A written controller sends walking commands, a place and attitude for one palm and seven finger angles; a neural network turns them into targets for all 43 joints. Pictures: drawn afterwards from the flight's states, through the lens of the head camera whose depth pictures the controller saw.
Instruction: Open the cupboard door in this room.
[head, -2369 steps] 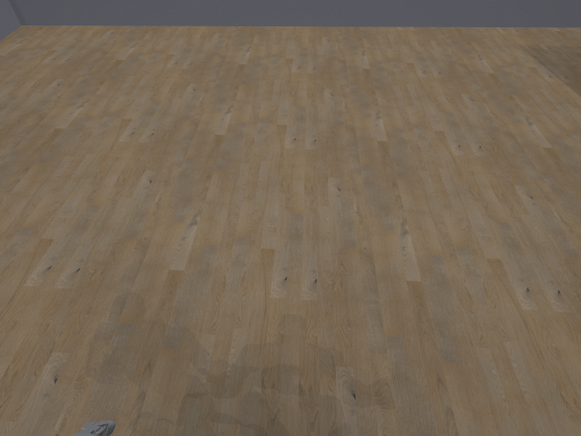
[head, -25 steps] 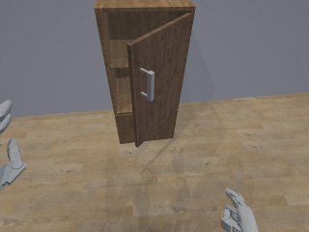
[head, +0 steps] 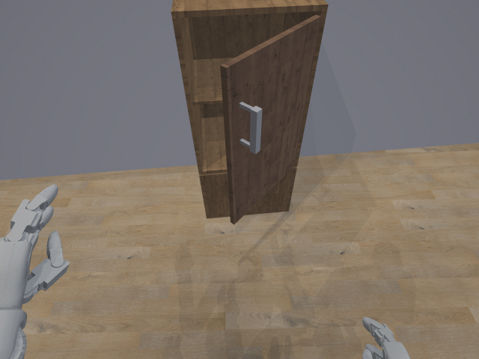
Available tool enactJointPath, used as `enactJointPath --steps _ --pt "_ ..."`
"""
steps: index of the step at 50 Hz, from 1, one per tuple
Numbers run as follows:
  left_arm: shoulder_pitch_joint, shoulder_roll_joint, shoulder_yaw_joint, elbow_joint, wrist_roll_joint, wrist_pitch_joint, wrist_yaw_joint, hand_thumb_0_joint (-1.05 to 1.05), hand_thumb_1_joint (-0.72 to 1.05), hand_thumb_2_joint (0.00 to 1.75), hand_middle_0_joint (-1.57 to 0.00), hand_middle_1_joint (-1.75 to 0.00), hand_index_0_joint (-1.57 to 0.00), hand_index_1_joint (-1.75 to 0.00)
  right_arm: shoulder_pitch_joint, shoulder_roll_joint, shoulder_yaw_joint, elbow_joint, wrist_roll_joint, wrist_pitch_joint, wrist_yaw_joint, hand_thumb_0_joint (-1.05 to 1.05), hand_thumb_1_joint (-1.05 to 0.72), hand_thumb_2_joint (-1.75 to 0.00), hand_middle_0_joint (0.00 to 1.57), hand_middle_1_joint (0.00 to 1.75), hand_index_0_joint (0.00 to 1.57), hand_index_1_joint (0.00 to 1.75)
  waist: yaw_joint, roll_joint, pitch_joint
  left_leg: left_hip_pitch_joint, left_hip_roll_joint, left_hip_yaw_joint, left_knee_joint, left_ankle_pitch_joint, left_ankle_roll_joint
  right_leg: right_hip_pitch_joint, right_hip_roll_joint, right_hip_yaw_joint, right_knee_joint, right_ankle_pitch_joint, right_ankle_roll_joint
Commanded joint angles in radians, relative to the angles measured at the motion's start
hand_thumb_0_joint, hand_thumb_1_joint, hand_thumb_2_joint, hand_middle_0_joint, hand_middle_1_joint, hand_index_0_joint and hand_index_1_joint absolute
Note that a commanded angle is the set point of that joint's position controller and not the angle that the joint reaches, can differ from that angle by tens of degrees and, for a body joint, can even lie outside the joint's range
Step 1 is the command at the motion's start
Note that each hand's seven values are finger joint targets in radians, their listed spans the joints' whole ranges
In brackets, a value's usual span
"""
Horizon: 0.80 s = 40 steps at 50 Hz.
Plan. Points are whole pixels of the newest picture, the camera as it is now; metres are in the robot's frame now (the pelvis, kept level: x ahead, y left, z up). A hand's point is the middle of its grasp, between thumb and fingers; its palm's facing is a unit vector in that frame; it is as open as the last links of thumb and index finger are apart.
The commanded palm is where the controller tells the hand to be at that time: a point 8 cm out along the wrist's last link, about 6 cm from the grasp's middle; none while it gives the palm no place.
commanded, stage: let the arm hang, fingers relaxed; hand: left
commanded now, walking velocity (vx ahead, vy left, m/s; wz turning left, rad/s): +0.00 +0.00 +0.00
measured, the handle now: (249, 128) +0.64 +0.02 +0.02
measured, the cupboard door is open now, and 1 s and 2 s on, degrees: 43 43 43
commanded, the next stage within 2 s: look to check the result in 1.04 s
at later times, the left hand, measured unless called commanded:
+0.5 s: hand out of the picture -0.10 +0.17 -0.17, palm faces +0.04 -0.98 -0.19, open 7.3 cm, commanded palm none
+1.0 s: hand out of the picture +0.01 +0.15 -0.17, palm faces +0.04 -0.98 -0.18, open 7.3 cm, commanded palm none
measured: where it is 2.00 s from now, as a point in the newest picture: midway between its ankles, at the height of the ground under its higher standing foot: outside the picture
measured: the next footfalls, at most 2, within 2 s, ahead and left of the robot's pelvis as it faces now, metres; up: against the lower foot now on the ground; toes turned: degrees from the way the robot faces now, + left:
none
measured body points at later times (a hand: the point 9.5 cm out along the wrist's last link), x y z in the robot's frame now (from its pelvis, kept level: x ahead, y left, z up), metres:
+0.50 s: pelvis +0.00 +0.00 +0.00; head +0.03 +0.00 +0.45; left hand -0.10 +0.22 -0.15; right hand -0.02 -0.23 -0.16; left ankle +0.07 +0.10 -0.74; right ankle -0.05 -0.11 -0.74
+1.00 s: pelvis +0.01 -0.01 +0.00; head +0.02 -0.01 +0.45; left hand +0.01 +0.20 -0.16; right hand +0.00 -0.22 -0.16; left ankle +0.07 +0.10 -0.74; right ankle -0.05 -0.11 -0.74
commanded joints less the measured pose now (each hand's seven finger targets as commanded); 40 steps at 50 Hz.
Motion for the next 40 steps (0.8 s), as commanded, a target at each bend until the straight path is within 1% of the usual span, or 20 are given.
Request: enactJointPath --steps 1,2,3,4,5,8,10,11,14,15,16,19,21,24,26,27,30,32,37,40 --pt "-0.07 -0.012 -0.187 0.501 0.032 0.146 -0.085 0.0 0.9 0.9 -0.2 -0.3 -0.2 -0.3 -0.037 -0.196 -0.063 0.026 -0.017 0.05 0.017 0.0 -0.9 -0.9 0.2 0.3 0.2 0.3 -0.009 -0.185 -0.058 0.07 0.117 -0.148 0.021 0.183 0.047 -0.1 -0.094 0.063 0.033 0.111 -0.029" --pt "-0.101 -0.005 -0.191 0.564 0.03 0.146 -0.086 0.0 0.9 0.9 -0.2 -0.3 -0.2 -0.3 -0.046 -0.201 -0.059 0.042 -0.022 0.059 0.017 0.0 -0.9 -0.9 0.2 0.3 0.2 0.3 -0.011 -0.236 -0.047 0.068 0.107 -0.155 0.024 0.143 0.05 -0.107 -0.111 0.076 0.017 0.096 -0.037" --pt "-0.135 0.003 -0.195 0.631 0.029 0.145 -0.086 0.0 0.9 0.9 -0.2 -0.3 -0.2 -0.3 -0.056 -0.203 -0.058 0.059 -0.025 0.07 0.017 0.0 -0.9 -0.9 0.2 0.3 0.2 0.3 -0.015 -0.247 -0.038 0.076 0.094 -0.149 0.024 0.133 0.047 -0.112 -0.124 0.096 0.005 0.11 -0.046" --pt "-0.164 0.007 -0.203 0.701 0.027 0.148 -0.083 0.0 0.9 0.9 -0.2 -0.3 -0.2 -0.3 -0.064 -0.201 -0.056 0.08 -0.029 0.08 0.018 0.0 -0.9 -0.9 0.2 0.3 0.2 0.3 -0.018 -0.231 -0.032 0.091 0.087 -0.147 0.012 0.125 0.043 -0.115 -0.134 0.104 -0.004 0.109 -0.051" --pt "-0.181 0.005 -0.213 0.769 0.023 0.153 -0.079 0.0 0.9 0.9 -0.2 -0.3 -0.2 -0.3 -0.069 -0.188 -0.05 0.102 -0.031 0.092 0.017 0.0 -0.9 -0.9 0.2 0.3 0.2 0.3 -0.018 -0.195 -0.015 0.102 0.082 -0.141 -0.005 0.122 0.037 -0.113 -0.136 0.109 -0.014 0.111 -0.047" --pt "-0.182 -0.026 -0.244 0.952 0.014 0.168 -0.067 0.0 0.9 0.9 -0.2 -0.3 -0.2 -0.3 -0.064 -0.131 -0.026 0.163 -0.035 0.122 0.015 0.0 -0.9 -0.9 0.2 0.3 0.2 0.3 -0.013 -0.018 0.021 0.106 0.073 -0.137 -0.075 0.061 0.021 -0.078 -0.129 0.113 -0.048 0.052 -0.036" --pt "-0.161 -0.043 -0.255 1.057 0.009 0.169 -0.065 0.0 0.9 0.9 -0.2 -0.3 -0.2 -0.3 -0.052 -0.107 -0.017 0.21 -0.032 0.132 0.009 0.0 -0.9 -0.9 0.2 0.3 0.2 0.3 -0.012 0.047 0.048 0.111 0.071 -0.135 -0.111 -0.004 0.016 -0.075 -0.125 0.116 -0.08 0.011 -0.035" --pt "-0.147 -0.039 -0.255 1.095 0.009 0.166 -0.064 0.0 0.9 0.9 -0.2 -0.3 -0.2 -0.3 -0.039 -0.108 -0.019 0.223 -0.029 0.134 0.006 0.0 -0.9 -0.9 0.2 0.3 0.2 0.3 -0.009 0.049 0.035 0.123 0.07 -0.138 -0.108 -0.005 0.014 -0.057 -0.125 0.117 -0.098 0.015 -0.036" --pt "-0.105 -0.086 -0.256 1.203 0.003 0.164 -0.063 0.0 0.9 0.9 -0.2 -0.3 -0.2 -0.3 0.001 -0.068 -0.018 0.285 -0.027 0.136 -0.005 0.0 -0.9 -0.9 0.2 0.3 0.2 0.3 -0.012 0.116 0.029 0.155 0.07 -0.133 -0.125 -0.033 0.012 -0.049 -0.127 0.111 -0.122 0.024 -0.042" --pt "-0.091 -0.094 -0.258 1.229 0.002 0.162 -0.063 0.0 0.9 0.9 -0.2 -0.3 -0.2 -0.3 0.013 -0.062 -0.019 0.301 -0.024 0.135 -0.008 0.0 -0.9 -0.9 0.2 0.3 0.2 0.3 -0.013 0.112 0.024 0.161 0.071 -0.131 -0.127 -0.03 0.013 -0.042 -0.126 0.109 -0.127 0.035 -0.042" --pt "-0.08 -0.099 -0.259 1.248 0.003 0.16 -0.062 0.0 0.9 0.9 -0.2 -0.3 -0.2 -0.3 0.026 -0.065 -0.022 0.309 -0.021 0.137 -0.011 0.0 -0.9 -0.9 0.2 0.3 0.2 0.3 -0.012 0.057 0.038 0.17 0.073 -0.129 -0.12 -0.028 0.013 -0.051 -0.124 0.103 -0.141 0.029 -0.041" --pt "-0.057 -0.134 -0.269 1.298 0.0 0.161 -0.06 0.0 0.9 0.9 -0.2 -0.3 -0.2 -0.3 0.068 -0.046 -0.025 0.346 -0.021 0.14 -0.018 0.0 -0.9 -0.9 0.2 0.3 0.2 0.3 -0.024 0.029 0.043 0.201 0.076 -0.125 -0.116 -0.016 0.015 -0.07 -0.125 0.094 -0.148 0.029 -0.041" --pt "-0.037 -0.139 -0.27 1.319 0.001 0.16 -0.057 0.0 0.9 0.9 -0.2 -0.3 -0.2 -0.3 0.082 -0.049 -0.029 0.357 -0.018 0.141 -0.02 0.0 -0.9 -0.9 0.2 0.3 0.2 0.3 -0.02 -0.012 0.062 0.201 0.081 -0.129 -0.12 -0.018 0.021 -0.077 -0.121 0.088 -0.153 0.023 -0.041" --pt "-0.013 -0.165 -0.275 1.341 0.001 0.163 -0.052 0.0 0.9 0.9 -0.2 -0.3 -0.2 -0.3 0.108 -0.026 -0.03 0.376 -0.02 0.145 -0.022 0.0 -0.9 -0.9 0.2 0.3 0.2 0.3 -0.023 -0.05 0.096 0.188 0.079 -0.129 -0.135 -0.059 0.022 -0.097 -0.119 0.082 -0.148 -0.011 -0.039" --pt "0.005 -0.173 -0.274 1.348 0.001 0.162 -0.05 0.0 0.9 0.9 -0.2 -0.3 -0.2 -0.3 0.116 -0.018 -0.031 0.383 -0.018 0.145 -0.022 0.0 -0.9 -0.9 0.2 0.3 0.2 0.3 -0.019 -0.043 0.105 0.178 0.077 -0.124 -0.139 -0.072 0.022 -0.099 -0.117 0.079 -0.147 -0.026 -0.039" --pt "0.011 -0.177 -0.274 1.351 0.001 0.163 -0.049 0.0 0.9 0.9 -0.2 -0.3 -0.2 -0.3 0.119 -0.006 -0.03 0.388 -0.02 0.145 -0.021 0.0 -0.9 -0.9 0.2 0.3 0.2 0.3 -0.019 -0.048 0.096 0.181 0.076 -0.125 -0.142 -0.071 0.023 -0.097 -0.118 0.079 -0.141 -0.024 -0.039" --pt "0.016 -0.188 -0.275 1.354 0.002 0.162 -0.045 0.0 0.9 0.9 -0.2 -0.3 -0.2 -0.3 0.131 0.007 -0.03 0.396 -0.021 0.144 -0.02 0.0 -0.9 -0.9 0.2 0.3 0.2 0.3 -0.018 -0.078 0.119 0.17 0.078 -0.124 -0.151 -0.072 0.025 -0.105 -0.116 0.076 -0.132 -0.019 -0.035" --pt "0.022 -0.193 -0.274 1.352 0.002 0.162 -0.043 0.0 0.9 0.9 -0.2 -0.3 -0.2 -0.3 0.132 0.017 -0.03 0.4 -0.022 0.143 -0.019 0.0 -0.9 -0.9 0.2 0.3 0.2 0.3 -0.016 -0.082 0.123 0.165 0.074 -0.12 -0.151 -0.071 0.025 -0.108 -0.117 0.077 -0.13 -0.028 -0.035" --pt "0.014 -0.198 -0.271 1.342 0.002 0.158 -0.039 0.0 0.9 0.9 -0.2 -0.3 -0.2 -0.3 0.137 0.037 -0.027 0.41 -0.023 0.137 -0.017 0.0 -0.9 -0.9 0.2 0.3 0.2 0.3 -0.012 -0.089 0.124 0.164 0.069 -0.108 -0.137 -0.01 0.025 -0.097 -0.125 0.077 -0.128 0.009 -0.033" --pt "-0.001 -0.2 -0.269 1.335 0.002 0.157 -0.037 0.0 0.9 0.9 -0.2 -0.3 -0.2 -0.3 0.14 0.043 -0.025 0.415 -0.025 0.135 -0.017 0.0 -0.9 -0.9 0.2 0.3 0.2 0.3 -0.014 -0.052 0.142 0.158 0.067 -0.106 -0.137 0.009 0.023 -0.096 -0.126 0.08 -0.13 0.021 -0.033"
